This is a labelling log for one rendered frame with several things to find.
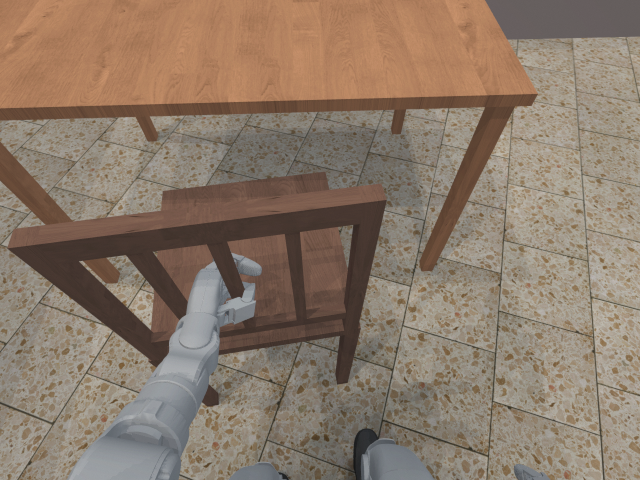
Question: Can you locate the table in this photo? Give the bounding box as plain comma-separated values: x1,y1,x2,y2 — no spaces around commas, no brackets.
0,0,538,284

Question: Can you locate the robot right shin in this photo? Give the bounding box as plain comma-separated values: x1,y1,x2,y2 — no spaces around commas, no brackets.
365,438,396,454

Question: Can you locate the chair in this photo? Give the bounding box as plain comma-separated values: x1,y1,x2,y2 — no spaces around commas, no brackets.
7,172,387,407

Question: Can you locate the left robot hand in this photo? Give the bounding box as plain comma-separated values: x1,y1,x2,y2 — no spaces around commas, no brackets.
186,253,262,327

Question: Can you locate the left robot forearm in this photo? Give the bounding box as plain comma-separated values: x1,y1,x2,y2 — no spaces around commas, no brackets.
67,312,220,480

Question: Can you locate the left robot upper arm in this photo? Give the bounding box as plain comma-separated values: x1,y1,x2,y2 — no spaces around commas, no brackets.
73,436,181,480

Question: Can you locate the robot right thigh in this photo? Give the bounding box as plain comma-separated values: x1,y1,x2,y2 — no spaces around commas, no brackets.
361,444,434,480

